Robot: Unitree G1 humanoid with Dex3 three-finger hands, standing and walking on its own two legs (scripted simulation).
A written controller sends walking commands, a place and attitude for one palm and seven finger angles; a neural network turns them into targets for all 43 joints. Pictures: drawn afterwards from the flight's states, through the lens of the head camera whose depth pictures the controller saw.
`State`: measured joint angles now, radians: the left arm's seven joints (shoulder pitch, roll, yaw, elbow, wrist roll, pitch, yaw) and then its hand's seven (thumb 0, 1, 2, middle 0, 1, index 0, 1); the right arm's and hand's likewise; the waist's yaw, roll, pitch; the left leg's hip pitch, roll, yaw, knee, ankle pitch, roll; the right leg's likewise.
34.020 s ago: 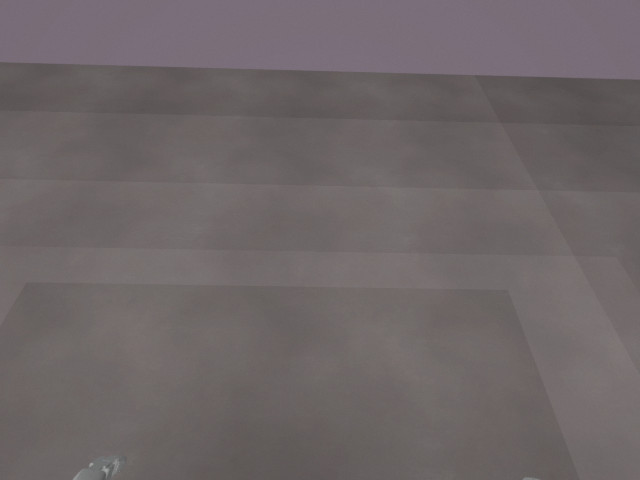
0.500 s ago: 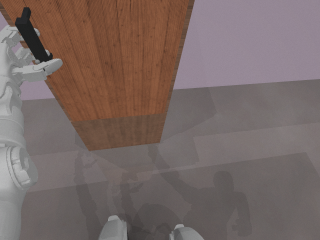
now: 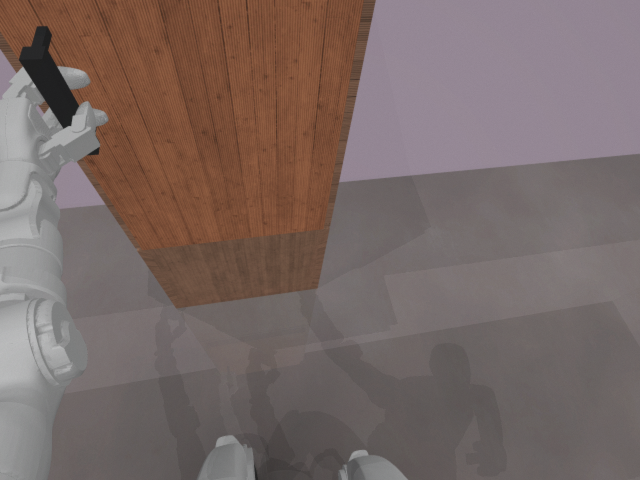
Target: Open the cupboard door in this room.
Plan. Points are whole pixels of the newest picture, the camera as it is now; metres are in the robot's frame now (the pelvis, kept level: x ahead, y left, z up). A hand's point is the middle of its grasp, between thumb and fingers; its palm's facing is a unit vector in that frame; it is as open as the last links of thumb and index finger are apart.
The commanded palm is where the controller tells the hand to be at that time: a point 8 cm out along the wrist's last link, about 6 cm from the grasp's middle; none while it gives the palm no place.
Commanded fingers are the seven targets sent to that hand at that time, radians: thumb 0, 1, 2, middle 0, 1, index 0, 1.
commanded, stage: pull the door open along its arc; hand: left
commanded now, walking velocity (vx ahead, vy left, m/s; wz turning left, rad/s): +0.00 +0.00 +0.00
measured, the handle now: (67, 95) +0.56 +0.26 +0.12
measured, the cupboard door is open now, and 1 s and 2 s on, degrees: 0 47 46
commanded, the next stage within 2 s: open thumb and fingers to let go in 0.90 s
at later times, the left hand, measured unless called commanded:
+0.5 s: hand (116, 203) +0.41 +0.18 +0.11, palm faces +0.33 -0.94 +0.07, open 6.0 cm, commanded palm +0.34 +0.22 +0.11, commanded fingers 0.00 0.90 0.90 -0.40 -1.35 -0.40 -1.35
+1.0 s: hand (245, 305) +0.29 +0.05 +0.11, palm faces +0.41 -0.91 -0.02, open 6.0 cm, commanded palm +0.25 +0.10 +0.11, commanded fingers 0.00 0.83 0.87 -0.40 -1.34 -0.40 -1.34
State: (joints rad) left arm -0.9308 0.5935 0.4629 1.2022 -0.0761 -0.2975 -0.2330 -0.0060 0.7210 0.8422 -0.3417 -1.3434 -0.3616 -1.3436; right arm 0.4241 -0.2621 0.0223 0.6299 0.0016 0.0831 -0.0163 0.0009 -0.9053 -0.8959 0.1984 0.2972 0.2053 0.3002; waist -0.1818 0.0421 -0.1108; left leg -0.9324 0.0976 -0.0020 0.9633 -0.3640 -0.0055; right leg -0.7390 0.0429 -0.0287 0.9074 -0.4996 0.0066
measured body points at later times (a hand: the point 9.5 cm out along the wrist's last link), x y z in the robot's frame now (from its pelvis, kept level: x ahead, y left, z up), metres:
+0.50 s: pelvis +0.02 -0.01 +0.02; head +0.06 -0.01 +0.47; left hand +0.38 +0.23 +0.11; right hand +0.14 -0.25 -0.09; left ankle +0.05 +0.12 -0.68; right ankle -0.04 -0.13 -0.68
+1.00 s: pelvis +0.02 -0.04 +0.02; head +0.01 -0.07 +0.47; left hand +0.26 +0.10 +0.12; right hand +0.21 -0.24 -0.07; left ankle +0.05 +0.12 -0.68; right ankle -0.04 -0.13 -0.68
